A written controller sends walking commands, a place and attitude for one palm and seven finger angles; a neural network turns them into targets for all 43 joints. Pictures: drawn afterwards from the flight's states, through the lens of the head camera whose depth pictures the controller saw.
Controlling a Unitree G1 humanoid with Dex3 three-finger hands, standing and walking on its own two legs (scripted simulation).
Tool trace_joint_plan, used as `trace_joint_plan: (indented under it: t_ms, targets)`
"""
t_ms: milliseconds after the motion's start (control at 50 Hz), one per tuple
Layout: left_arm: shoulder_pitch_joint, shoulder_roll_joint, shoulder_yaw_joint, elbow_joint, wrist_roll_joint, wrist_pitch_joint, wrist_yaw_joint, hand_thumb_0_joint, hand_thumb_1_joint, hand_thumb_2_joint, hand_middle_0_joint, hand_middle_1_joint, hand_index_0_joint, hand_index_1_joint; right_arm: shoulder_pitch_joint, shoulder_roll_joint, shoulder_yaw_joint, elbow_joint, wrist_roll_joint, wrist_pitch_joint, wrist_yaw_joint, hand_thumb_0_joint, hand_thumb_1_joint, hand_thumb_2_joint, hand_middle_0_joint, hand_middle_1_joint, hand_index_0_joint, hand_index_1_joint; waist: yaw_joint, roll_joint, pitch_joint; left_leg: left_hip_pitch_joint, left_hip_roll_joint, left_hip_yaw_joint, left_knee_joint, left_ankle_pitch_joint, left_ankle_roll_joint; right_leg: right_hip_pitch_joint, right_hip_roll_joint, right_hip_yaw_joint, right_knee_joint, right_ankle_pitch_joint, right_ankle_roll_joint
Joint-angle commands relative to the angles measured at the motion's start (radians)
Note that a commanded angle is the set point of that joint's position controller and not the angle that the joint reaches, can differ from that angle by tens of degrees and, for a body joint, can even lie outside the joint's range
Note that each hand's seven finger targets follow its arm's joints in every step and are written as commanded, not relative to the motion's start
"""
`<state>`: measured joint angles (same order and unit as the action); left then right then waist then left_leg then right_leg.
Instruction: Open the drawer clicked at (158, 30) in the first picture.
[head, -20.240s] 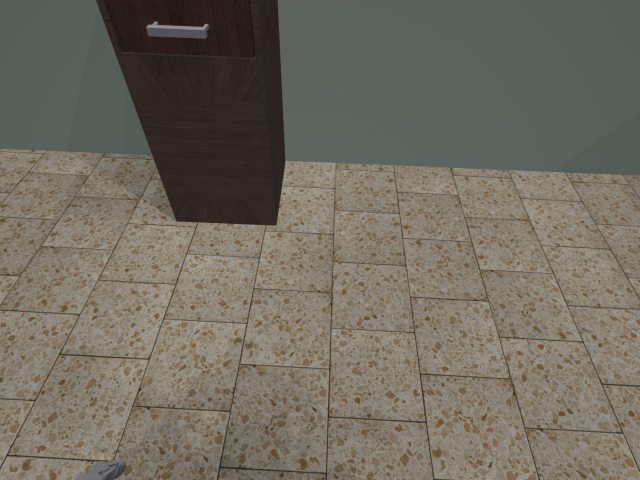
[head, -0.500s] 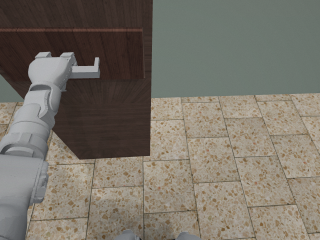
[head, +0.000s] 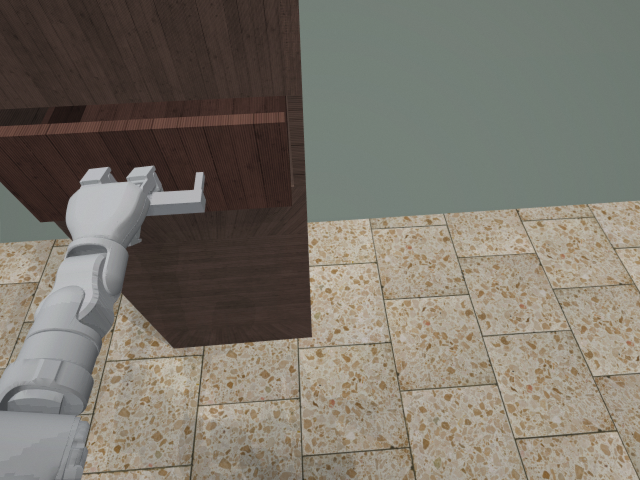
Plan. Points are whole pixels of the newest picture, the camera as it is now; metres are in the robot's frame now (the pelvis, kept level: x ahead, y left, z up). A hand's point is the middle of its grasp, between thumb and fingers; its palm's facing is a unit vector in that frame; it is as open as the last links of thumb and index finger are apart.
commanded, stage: pull the drawer open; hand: left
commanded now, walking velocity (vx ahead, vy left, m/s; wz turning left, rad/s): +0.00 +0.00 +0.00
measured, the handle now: (146, 193) +0.48 +0.23 +0.06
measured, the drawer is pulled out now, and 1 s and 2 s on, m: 0.05 0.11 0.18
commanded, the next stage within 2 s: none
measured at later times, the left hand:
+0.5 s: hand (129, 234) +0.43 +0.25 +0.04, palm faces -0.05 -0.03 -1.00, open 5.5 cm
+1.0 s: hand (121, 275) +0.36 +0.25 +0.04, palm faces +0.01 -0.07 -1.00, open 5.4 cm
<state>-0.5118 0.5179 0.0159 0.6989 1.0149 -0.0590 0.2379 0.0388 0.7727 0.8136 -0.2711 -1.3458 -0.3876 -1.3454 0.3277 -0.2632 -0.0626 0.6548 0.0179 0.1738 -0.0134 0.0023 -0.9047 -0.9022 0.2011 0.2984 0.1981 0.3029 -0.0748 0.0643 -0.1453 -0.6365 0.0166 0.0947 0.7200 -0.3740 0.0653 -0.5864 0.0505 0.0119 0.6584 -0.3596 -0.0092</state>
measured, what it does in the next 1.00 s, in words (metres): stands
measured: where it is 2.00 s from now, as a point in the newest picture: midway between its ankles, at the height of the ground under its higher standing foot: outside the picture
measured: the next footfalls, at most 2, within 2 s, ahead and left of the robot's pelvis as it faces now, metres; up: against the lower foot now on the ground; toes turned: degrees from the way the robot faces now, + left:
none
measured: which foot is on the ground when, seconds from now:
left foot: down 0.00-1.00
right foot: down 0.00-1.00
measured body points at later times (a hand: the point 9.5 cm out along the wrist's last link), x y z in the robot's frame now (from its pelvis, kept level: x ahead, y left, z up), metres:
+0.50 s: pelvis -0.03 -0.01 -0.01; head +0.05 -0.01 +0.44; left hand +0.42 +0.25 +0.09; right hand +0.01 -0.29 -0.13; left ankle -0.02 +0.07 -0.71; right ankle -0.04 -0.12 -0.71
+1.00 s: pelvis +0.00 +0.00 +0.01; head +0.04 -0.01 +0.45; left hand +0.36 +0.25 +0.09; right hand +0.13 -0.27 -0.11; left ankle -0.02 +0.07 -0.71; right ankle -0.04 -0.12 -0.71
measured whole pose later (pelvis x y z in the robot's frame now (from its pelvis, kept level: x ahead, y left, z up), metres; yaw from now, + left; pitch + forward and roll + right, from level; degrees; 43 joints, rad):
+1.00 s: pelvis +0.00 +0.00 +0.01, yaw +1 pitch +12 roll -1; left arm -0.27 0.46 -0.02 0.45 1.00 0.01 0.24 0.04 0.77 0.80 -0.27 -1.35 -0.42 -1.35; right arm 0.21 -0.26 -0.05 0.61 0.03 0.14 -0.02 0.00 -0.91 -0.90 0.20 0.30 0.20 0.30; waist -0.04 0.06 -0.13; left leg -0.54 0.00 0.09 0.68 -0.36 0.06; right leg -0.50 0.04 0.01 0.64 -0.35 -0.01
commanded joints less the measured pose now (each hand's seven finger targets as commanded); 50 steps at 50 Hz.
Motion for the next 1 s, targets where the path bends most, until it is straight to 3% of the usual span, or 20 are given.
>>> trace_joint_plan:
  t_ms: [0,40,60,80,120,160,240,300,340,380,460,500,540,580,640,680,700,820,880,980]
  targets:
    - [-0.27,0.221,0.061,-0.16,-0.015,0.044,0.02,0.0,0.9,0.9,-0.4,-1.35,-0.4,-1.35,0.027,-0.166,-0.048,-0.087,0.001,-0.022,-0.014,0.0,-0.9,-0.9,0.2,0.3,0.2,0.3,0.022,-0.032,-0.309,0.324,0.001,-0.089,-0.029,0.659,-0.019,0.131,0.015,-0.04,-0.026,0.472,-0.016]
    - [-0.589,0.277,0.048,-0.046,0.023,0.04,0.028,0.0,0.9,0.9,-0.4,-1.35,-0.4,-1.35,0.066,-0.169,-0.044,-0.033,-0.006,-0.024,-0.035,0.0,-0.9,-0.9,0.2,0.3,0.2,0.3,-0.041,-0.056,-0.239,0.294,-0.002,-0.096,-0.022,0.551,-0.017,0.042,0.012,-0.044,-0.03,0.393,-0.017]
    - [-0.583,0.301,0.063,0.004,0.044,0.043,0.032,0.0,0.9,0.9,-0.4,-1.35,-0.4,-1.35,0.074,-0.165,-0.045,-0.032,-0.009,-0.027,-0.039,0.0,-0.9,-0.9,0.2,0.3,0.2,0.3,-0.016,-0.014,-0.289,0.305,-0.012,-0.092,-0.02,0.547,-0.019,0.05,0.012,-0.038,-0.022,0.383,-0.02]
    - [-0.574,0.292,0.052,0.05,0.052,0.05,0.03,0.0,0.9,0.9,-0.4,-1.35,-0.4,-1.35,0.076,-0.162,-0.042,-0.033,-0.011,-0.027,-0.044,0.0,-0.9,-0.9,0.2,0.3,0.2,0.3,-0.013,-0.008,-0.305,0.311,-0.018,-0.09,-0.015,0.545,-0.021,0.051,0.011,-0.039,-0.018,0.384,-0.025]
    - [-0.633,0.265,0.024,0.064,0.051,0.04,0.024,0.0,0.9,0.9,-0.4,-1.35,-0.4,-1.35,0.08,-0.156,-0.04,-0.035,-0.012,-0.026,-0.048,0.0,-0.9,-0.9,0.2,0.3,0.2,0.3,-0.021,0.032,-0.333,0.337,-0.018,-0.096,0.0,0.569,-0.026,0.023,0.01,-0.041,-0.008,0.383,-0.028]
    - [-0.676,0.269,0.028,0.073,0.041,0.02,0.018,0.0,0.9,0.9,-0.4,-1.35,-0.4,-1.35,0.09,-0.153,-0.041,-0.037,-0.016,-0.024,-0.051,0.0,-0.9,-0.9,0.2,0.3,0.2,0.3,-0.03,0.02,-0.377,0.344,-0.021,-0.096,0.017,0.586,-0.023,0.033,0.007,-0.034,-0.003,0.406,-0.022]
    - [-0.706,0.263,0.017,0.123,0.039,0.004,0.02,0.0,0.9,0.9,-0.4,-1.35,-0.4,-1.35,0.089,-0.15,-0.033,-0.047,-0.017,-0.022,-0.057,0.0,-0.9,-0.9,0.2,0.3,0.2,0.3,-0.042,-0.023,-0.367,0.28,-0.032,-0.094,0.02,0.492,-0.017,0.048,0.008,-0.029,-0.005,0.388,-0.021]
    - [-0.728,0.269,0.012,0.131,0.045,-0.011,0.027,0.0,0.9,0.9,-0.4,-1.35,-0.4,-1.35,0.09,-0.149,-0.03,-0.054,-0.014,-0.025,-0.056,0.0,-0.9,-0.9,0.2,0.3,0.2,0.3,-0.036,0.01,-0.346,0.253,-0.034,-0.094,0.014,0.432,-0.018,0.028,0.009,-0.029,-0.005,0.342,-0.023]
    - [-0.644,0.291,0.051,0.147,0.04,-0.021,0.028,0.0,0.9,0.9,-0.4,-1.35,-0.4,-1.35,0.093,-0.15,-0.03,-0.062,-0.016,-0.024,-0.053,0.0,-0.9,-0.9,0.2,0.3,0.2,0.3,-0.01,-0.007,-0.378,0.244,-0.034,-0.09,0.01,0.426,-0.015,0.067,0.011,-0.026,-0.007,0.344,-0.025]
    - [-0.607,0.263,0.029,0.144,0.035,-0.029,0.026,0.0,0.9,0.9,-0.4,-1.35,-0.4,-1.35,0.09,-0.147,-0.029,-0.068,-0.012,-0.023,-0.05,0.0,-0.9,-0.9,0.2,0.3,0.2,0.3,-0.006,-0.002,-0.356,0.223,-0.034,-0.084,0.0,0.39,-0.014,0.07,0.011,-0.026,-0.013,0.329,-0.025]
    - [-0.434,0.323,0.106,0.093,0.024,-0.059,0.019,0.0,0.9,0.9,-0.4,-1.35,-0.4,-1.35,0.073,-0.147,-0.032,-0.087,-0.008,-0.019,-0.046,0.0,-0.9,-0.9,0.2,0.3,0.2,0.3,0.056,-0.013,-0.398,0.184,-0.035,-0.071,-0.023,0.38,-0.011,0.173,0.01,-0.012,-0.012,0.357,-0.028]
    - [-0.362,0.272,0.084,0.035,0.013,-0.072,0.017,0.0,0.9,0.9,-0.4,-1.35,-0.4,-1.35,0.059,-0.145,-0.039,-0.097,-0.004,-0.023,-0.04,0.0,-0.9,-0.9,0.2,0.3,0.2,0.3,0.063,-0.015,-0.371,0.192,-0.029,-0.067,-0.036,0.385,-0.011,0.172,0.014,-0.014,-0.021,0.356,-0.029]
    - [-0.26,0.294,0.122,-0.026,0.001,-0.075,0.019,0.0,0.9,0.9,-0.4,-1.35,-0.4,-1.35,0.042,-0.149,-0.046,-0.11,-0.002,-0.024,-0.036,0.0,-0.9,-0.9,0.2,0.3,0.2,0.3,0.084,-0.018,-0.399,0.203,-0.027,-0.064,-0.043,0.426,-0.01,0.214,0.016,-0.005,-0.023,0.391,-0.032]
    - [-0.228,0.257,0.099,-0.08,-0.007,-0.069,0.025,0.0,0.9,0.9,-0.4,-1.35,-0.4,-1.35,0.033,-0.152,-0.05,-0.108,0.004,-0.028,-0.032,0.0,-0.9,-0.9,0.2,0.3,0.2,0.3,0.069,-0.03,-0.35,0.212,-0.02,-0.065,-0.055,0.421,-0.009,0.189,0.018,-0.011,-0.03,0.381,-0.029]
    - [-0.12,0.288,0.151,-0.146,-0.022,-0.05,0.04,0.0,0.9,0.9,-0.4,-1.35,-0.4,-1.35,0.017,-0.159,-0.057,-0.108,0.004,-0.038,-0.028,0.0,-0.9,-0.9,0.2,0.3,0.2,0.3,0.085,-0.033,-0.348,0.227,-0.016,-0.061,-0.065,0.455,-0.009,0.22,0.018,-0.007,-0.039,0.405,-0.031]
    - [-0.084,0.247,0.123,-0.185,-0.029,-0.03,0.043,0.0,0.9,0.9,-0.4,-1.35,-0.4,-1.35,0.004,-0.157,-0.056,-0.111,0.008,-0.044,-0.025,0.0,-0.9,-0.9,0.2,0.3,0.2,0.3,0.078,-0.034,-0.318,0.238,-0.015,-0.062,-0.074,0.455,-0.011,0.211,0.018,-0.014,-0.042,0.402,-0.028]
    - [-0.066,0.265,0.144,-0.22,-0.028,-0.025,0.048,0.0,0.9,0.9,-0.4,-1.35,-0.4,-1.35,-0.003,-0.157,-0.059,-0.113,0.008,-0.049,-0.025,0.0,-0.9,-0.9,0.2,0.3,0.2,0.3,0.087,-0.018,-0.325,0.257,-0.013,-0.063,-0.076,0.475,-0.012,0.209,0.018,-0.014,-0.042,0.4,-0.028]
    - [0.031,0.197,0.101,-0.334,-0.03,0.045,0.05,0.0,0.9,0.9,-0.4,-1.35,-0.4,-1.35,-0.052,-0.15,-0.053,-0.131,0.01,-0.064,-0.017,0.0,-0.9,-0.9,0.2,0.3,0.2,0.3,0.093,0.014,-0.303,0.339,-0.001,-0.078,-0.08,0.581,-0.024,0.186,0.016,-0.031,-0.042,0.4,-0.028]
    - [0.08,0.168,0.084,-0.35,-0.036,0.076,0.036,0.0,0.9,0.9,-0.4,-1.35,-0.4,-1.35,-0.077,-0.148,-0.045,-0.138,0.011,-0.065,-0.017,0.0,-0.9,-0.9,0.2,0.3,0.2,0.3,0.087,-0.028,-0.272,0.345,0.0,-0.085,-0.08,0.598,-0.026,0.187,0.013,-0.037,-0.045,0.409,-0.023]
    - [0.188,0.148,0.08,-0.479,-0.037,0.099,0.013,0.0,0.9,0.9,-0.4,-1.35,-0.4,-1.35,-0.125,-0.132,-0.034,-0.166,0.005,-0.07,-0.016,0.0,-0.9,-0.9,0.2,0.3,0.2,0.3,0.111,0.003,-0.297,0.411,0.005,-0.096,-0.07,0.706,-0.034,0.203,0.006,-0.037,-0.039,0.446,-0.022]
